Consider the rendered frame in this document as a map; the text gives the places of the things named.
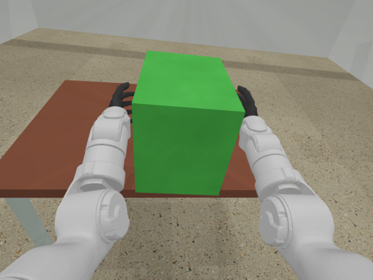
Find robot left forearm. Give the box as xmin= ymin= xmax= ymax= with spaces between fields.
xmin=55 ymin=106 xmax=131 ymax=235

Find left robot upper arm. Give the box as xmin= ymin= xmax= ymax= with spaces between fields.
xmin=0 ymin=188 xmax=129 ymax=280

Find right robot upper arm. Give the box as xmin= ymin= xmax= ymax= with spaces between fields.
xmin=258 ymin=194 xmax=373 ymax=280

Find robot right forearm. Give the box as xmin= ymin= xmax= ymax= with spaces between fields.
xmin=238 ymin=115 xmax=335 ymax=235

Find carton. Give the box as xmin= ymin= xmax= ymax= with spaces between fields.
xmin=132 ymin=51 xmax=245 ymax=195

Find right robot hand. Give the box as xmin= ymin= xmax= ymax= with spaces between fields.
xmin=237 ymin=86 xmax=258 ymax=118

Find table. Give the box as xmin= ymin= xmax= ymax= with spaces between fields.
xmin=0 ymin=80 xmax=258 ymax=247

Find left robot hand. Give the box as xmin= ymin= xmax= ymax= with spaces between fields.
xmin=109 ymin=82 xmax=135 ymax=123

